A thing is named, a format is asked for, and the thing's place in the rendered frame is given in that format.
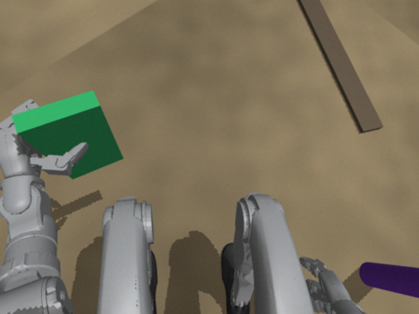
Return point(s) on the right robot foot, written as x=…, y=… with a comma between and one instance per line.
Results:
x=227, y=270

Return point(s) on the left robot arm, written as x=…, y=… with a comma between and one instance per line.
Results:
x=30, y=280

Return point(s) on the left robot hand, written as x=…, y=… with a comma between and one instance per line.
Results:
x=18, y=157

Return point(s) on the right robot arm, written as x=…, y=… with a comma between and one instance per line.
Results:
x=345, y=306

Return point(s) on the right robot hand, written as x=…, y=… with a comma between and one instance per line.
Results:
x=328, y=290

